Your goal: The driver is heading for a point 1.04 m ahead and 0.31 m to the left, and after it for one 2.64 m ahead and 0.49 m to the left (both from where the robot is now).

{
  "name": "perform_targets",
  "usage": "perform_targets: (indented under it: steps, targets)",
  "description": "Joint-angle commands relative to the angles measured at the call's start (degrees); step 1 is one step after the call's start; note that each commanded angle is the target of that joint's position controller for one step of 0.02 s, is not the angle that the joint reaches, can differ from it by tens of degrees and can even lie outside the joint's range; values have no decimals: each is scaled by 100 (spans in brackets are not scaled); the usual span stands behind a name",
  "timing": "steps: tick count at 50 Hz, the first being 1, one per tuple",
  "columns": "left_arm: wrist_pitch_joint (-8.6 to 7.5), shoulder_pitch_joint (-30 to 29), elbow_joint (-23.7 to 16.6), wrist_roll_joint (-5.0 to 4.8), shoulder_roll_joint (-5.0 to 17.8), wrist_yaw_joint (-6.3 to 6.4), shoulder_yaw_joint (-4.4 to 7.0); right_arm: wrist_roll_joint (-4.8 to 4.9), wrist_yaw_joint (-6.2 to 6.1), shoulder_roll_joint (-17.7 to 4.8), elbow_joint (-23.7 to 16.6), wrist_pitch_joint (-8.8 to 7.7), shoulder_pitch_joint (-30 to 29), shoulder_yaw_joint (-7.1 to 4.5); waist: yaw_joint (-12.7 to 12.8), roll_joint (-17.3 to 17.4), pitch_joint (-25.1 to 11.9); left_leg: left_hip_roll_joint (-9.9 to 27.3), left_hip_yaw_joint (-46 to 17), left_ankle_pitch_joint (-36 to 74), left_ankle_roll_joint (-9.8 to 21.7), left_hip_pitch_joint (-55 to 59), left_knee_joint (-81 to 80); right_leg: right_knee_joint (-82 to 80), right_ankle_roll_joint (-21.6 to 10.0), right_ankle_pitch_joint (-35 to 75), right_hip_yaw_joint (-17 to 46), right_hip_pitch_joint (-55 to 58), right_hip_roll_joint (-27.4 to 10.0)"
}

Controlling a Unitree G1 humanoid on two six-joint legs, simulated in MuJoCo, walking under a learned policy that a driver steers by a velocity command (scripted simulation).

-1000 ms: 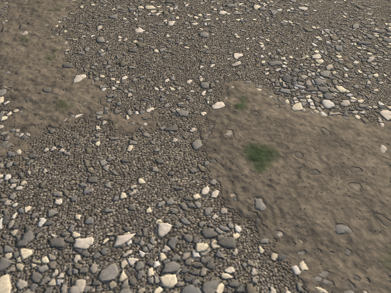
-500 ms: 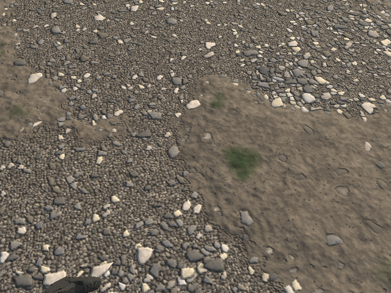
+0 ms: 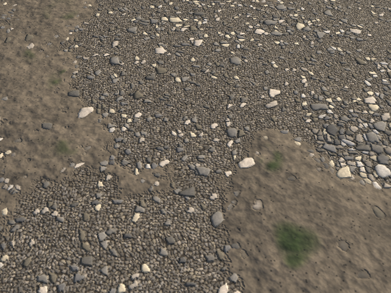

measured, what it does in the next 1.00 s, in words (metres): walks ahead: left foot, then right foot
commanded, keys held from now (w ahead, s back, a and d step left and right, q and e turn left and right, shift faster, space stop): w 0.64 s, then w+q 0.36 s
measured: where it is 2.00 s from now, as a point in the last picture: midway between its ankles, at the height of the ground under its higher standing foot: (177, 154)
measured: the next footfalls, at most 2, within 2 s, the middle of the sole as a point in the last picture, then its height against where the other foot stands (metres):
left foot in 0.12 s outside the picture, level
right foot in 0.68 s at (244, 271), level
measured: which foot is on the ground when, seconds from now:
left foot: up 0.00-0.10, down 0.12-0.68, up 0.70-1.00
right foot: down 0.00-0.14, up 0.16-0.66, down 0.68-1.00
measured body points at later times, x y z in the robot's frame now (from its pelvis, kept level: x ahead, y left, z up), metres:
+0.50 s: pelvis +0.28 +0.06 +0.00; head +0.30 +0.06 +0.45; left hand +0.46 +0.31 -0.11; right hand +0.28 -0.21 -0.13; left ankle +0.22 +0.14 -0.74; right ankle +0.47 -0.12 -0.69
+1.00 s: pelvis +0.57 +0.00 +0.00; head +0.58 +0.00 +0.45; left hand +0.56 +0.27 -0.14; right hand +0.72 -0.26 -0.12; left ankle +0.69 +0.19 -0.67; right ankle +0.53 -0.09 -0.74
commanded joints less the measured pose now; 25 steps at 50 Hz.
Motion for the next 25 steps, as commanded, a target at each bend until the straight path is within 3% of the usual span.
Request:
perform_targets:
  steps: [1, 4, 5, 6, 7, 8, 9, 10, 11, 12, 14, 16, 19, 22, 25]
  targets:
    - [31, 211, -114, -52, 967, 51, 200, 37, 107, -352, -528, -96, -655, -27, -50, -424, 418, -146, 51, -84, 110, 118, -428, -207, -846, 1249, 746, -152, -1777]
    - [142, 85, -130, -39, 1087, 70, 251, 45, 173, -613, -537, -134, -302, -117, -386, -593, 135, -354, 181, -762, 352, 752, -635, 456, -667, 2401, 760, 298, -1932]
    - [183, -35, -165, -19, 1061, 67, 237, 38, 162, -788, -359, -139, 339, -223, -754, -589, -252, -545, 355, -814, 490, 1634, -748, 1252, -547, 3294, 567, 218, -1723]
    - [205, -5, -233, 45, 873, 70, 157, 19, 117, -1105, -63, -131, 1369, -373, -1151, -441, -969, -400, 203, -739, 709, 3135, -614, 2545, -375, 3239, 327, -376, -1392]
    - [129, 559, -383, 124, 302, 33, -28, -113, 84, -1724, 81, -107, 2168, -515, -1066, 720, -1936, 1064, -1993, -1119, 1471, 5420, -650, 4807, -7, 1246, -2, -2411, -654]
    - [-11, 703, -286, 35, 120, -2, -102, -59, 121, -1494, 165, -79, 2337, -454, -1047, 1455, -2406, 1655, -4094, -2028, 1980, 6113, -1700, 6040, 120, -1930, 553, -3717, -38]
    - [-126, 219, -378, -125, 797, -30, 62, -24, 131, -1075, 98, -99, 1938, -310, -1057, 906, -1627, 1454, -3568, -2408, 1667, 5544, -1842, 6545, -16, -1823, 958, -4306, -432]
    - [-185, -247, -510, -205, 899, -32, 86, -47, 115, -859, -37, -107, 1443, -245, -939, 582, -988, 1239, -2703, -2089, 1454, 4742, -1922, 6455, -108, -1305, 818, -4400, -743]
    - [-182, -459, -528, -150, 836, 2, 94, -86, 128, -714, -94, -119, 1042, -193, -764, 192, -541, 1004, -2053, -1497, 1354, 3919, -2116, 6077, -89, -822, 692, -4187, -999]
    - [-121, -476, -508, -66, 799, 32, 138, -123, 141, -554, -122, -146, 824, -147, -588, 185, -340, 780, -1599, -1090, 1250, 3395, -2292, 5687, -68, -502, 713, -3868, -1190]
    - [24, -298, -444, -16, 524, 36, 118, -136, 165, -528, -57, -173, 813, -141, -402, 238, -264, 605, -1178, -653, 1269, 2915, -2580, 5382, 12, -218, 667, -3425, -1268]
    - [105, -439, -510, 12, 450, 50, 118, -117, 134, -671, 50, -200, 978, -177, -353, 153, -122, 575, -874, -231, 1354, 2816, -2747, 5008, 115, 86, 618, -3612, -1302]
    - [104, -1067, -739, 69, 455, 49, 135, -101, 33, -769, 194, -155, 1259, -203, -481, 64, 60, 514, -573, -11, 1324, 3013, -2874, 4022, 255, 933, 583, -4081, -1298]
    - [49, -1668, -907, 49, 334, -7, 91, -64, -36, -805, 296, -114, 1471, -199, -655, 115, 192, 315, -206, -165, 1160, 3002, -2954, 2919, 272, 1782, 405, -3860, -1131]
    - [19, -2208, -1067, 11, 305, -68, 49, -22, -60, -856, 479, -75, 1825, -215, -838, 87, 333, 398, -142, -312, 1136, 3322, -2933, 2303, 245, 1991, 296, -3786, -985]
